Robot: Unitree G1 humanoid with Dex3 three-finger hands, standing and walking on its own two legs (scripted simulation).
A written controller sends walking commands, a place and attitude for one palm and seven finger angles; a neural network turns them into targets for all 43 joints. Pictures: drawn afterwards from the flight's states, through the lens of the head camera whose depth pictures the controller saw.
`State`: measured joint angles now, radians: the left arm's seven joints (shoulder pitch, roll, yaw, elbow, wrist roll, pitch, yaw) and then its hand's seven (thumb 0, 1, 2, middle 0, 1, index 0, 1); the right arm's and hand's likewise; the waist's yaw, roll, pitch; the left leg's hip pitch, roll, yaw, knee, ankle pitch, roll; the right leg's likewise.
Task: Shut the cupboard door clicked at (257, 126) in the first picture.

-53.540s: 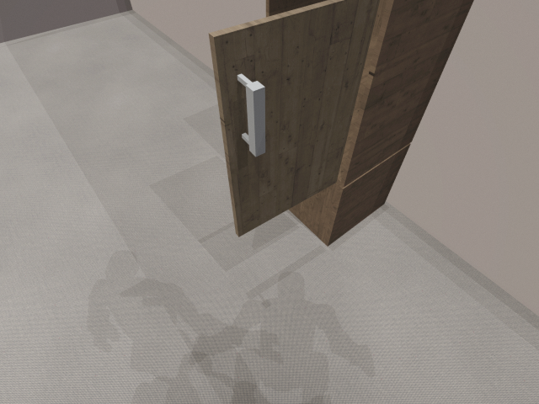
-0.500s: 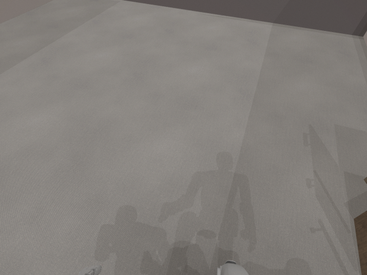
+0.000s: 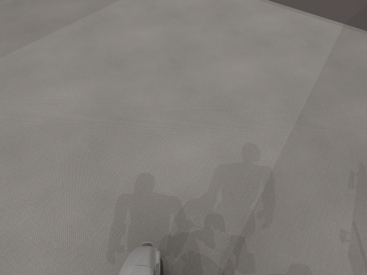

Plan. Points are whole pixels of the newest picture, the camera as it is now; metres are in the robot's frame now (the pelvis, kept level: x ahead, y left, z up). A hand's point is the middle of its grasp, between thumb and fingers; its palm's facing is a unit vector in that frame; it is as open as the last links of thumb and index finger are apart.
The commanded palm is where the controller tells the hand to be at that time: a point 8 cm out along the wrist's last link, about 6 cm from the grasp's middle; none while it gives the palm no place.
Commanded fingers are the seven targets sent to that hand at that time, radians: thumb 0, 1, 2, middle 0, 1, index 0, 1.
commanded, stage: turn to face it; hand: left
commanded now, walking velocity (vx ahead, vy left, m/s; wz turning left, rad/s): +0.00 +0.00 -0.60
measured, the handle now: out of the picture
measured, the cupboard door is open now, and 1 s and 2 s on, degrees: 26 26 26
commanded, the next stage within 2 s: none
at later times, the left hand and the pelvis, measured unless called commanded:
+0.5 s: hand (100, 252) +0.18 +0.22 -0.16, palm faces -0.12 -0.96 -0.24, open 7.4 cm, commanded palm none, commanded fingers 0.00 0.90 0.90 -0.20 -0.30 -0.20 -0.30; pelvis +0.09 +0.03 +0.00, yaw -12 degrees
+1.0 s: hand (125, 204) +0.31 +0.18 -0.18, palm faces -0.44 -0.88 -0.19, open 7.4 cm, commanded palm none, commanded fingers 0.00 0.90 0.90 -0.20 -0.30 -0.20 -0.30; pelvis +0.13 +0.04 -0.01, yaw -30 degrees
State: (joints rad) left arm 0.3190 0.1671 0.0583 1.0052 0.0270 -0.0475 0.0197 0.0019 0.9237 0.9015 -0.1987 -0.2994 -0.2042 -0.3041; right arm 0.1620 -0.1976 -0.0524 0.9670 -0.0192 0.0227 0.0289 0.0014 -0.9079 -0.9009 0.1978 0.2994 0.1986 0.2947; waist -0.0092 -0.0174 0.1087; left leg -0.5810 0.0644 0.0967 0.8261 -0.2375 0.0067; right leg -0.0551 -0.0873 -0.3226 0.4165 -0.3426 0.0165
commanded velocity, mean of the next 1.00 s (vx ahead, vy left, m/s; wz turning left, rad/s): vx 0.00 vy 0.00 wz -0.60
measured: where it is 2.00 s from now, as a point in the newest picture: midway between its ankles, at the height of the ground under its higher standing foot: outside the picture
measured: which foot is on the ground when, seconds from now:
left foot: up 0.00-0.06, down 0.08-0.56, up 0.58-0.90, down 0.92-1.00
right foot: down 0.00-0.08, up 0.10-0.54, down 0.56-0.92, up 0.94-1.00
